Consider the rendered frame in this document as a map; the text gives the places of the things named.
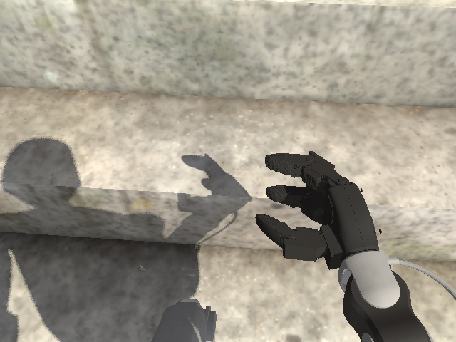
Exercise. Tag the robot left thigh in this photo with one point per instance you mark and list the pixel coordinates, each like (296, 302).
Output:
(187, 322)

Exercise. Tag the robot right forearm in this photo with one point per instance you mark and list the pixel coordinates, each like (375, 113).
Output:
(377, 301)

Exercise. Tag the right robot hand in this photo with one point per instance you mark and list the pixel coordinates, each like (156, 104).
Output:
(329, 199)

